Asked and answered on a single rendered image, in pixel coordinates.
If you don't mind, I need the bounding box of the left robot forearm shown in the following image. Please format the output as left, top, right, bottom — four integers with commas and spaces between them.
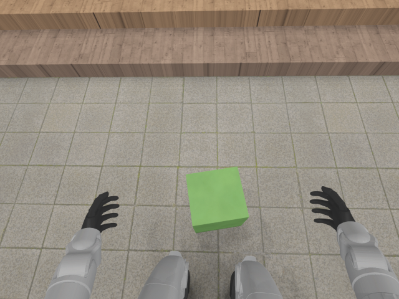
44, 228, 102, 299

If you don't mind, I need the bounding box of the carton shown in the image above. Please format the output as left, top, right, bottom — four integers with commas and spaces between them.
186, 166, 249, 233

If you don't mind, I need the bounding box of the right robot forearm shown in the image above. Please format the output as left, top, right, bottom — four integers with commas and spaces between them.
337, 221, 399, 299

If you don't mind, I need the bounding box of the left robot shin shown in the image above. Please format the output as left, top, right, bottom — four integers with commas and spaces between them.
169, 250, 185, 299

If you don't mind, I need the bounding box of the right robot hand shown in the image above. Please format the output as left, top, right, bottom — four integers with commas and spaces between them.
310, 186, 355, 231

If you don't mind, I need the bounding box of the left robot hand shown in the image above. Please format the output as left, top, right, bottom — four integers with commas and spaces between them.
81, 191, 119, 233

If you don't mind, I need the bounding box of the robot left thigh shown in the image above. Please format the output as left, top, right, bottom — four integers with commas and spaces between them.
137, 255, 189, 299

